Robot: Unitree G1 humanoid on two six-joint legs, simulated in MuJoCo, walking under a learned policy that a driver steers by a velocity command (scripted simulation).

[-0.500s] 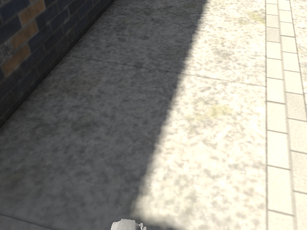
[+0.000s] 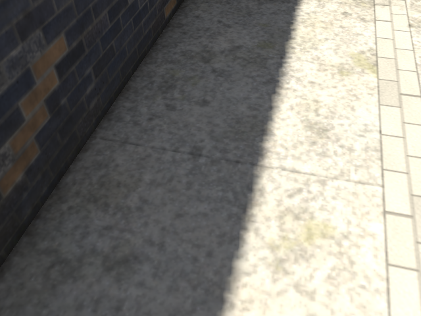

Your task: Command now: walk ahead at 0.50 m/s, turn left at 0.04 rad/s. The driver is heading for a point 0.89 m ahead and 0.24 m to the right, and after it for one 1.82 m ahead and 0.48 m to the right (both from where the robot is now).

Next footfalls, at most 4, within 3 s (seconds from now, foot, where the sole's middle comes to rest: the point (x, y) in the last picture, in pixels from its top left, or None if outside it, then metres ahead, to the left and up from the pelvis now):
0.28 right None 0.31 -0.18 -0.74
0.86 left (211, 303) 0.59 0.05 -0.74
1.26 right None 0.50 -0.18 -0.74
1.68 left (214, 286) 0.64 0.04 -0.74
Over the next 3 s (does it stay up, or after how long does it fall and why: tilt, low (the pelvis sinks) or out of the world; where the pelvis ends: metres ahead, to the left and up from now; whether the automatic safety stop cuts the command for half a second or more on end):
stays up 1.15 -0.42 0.05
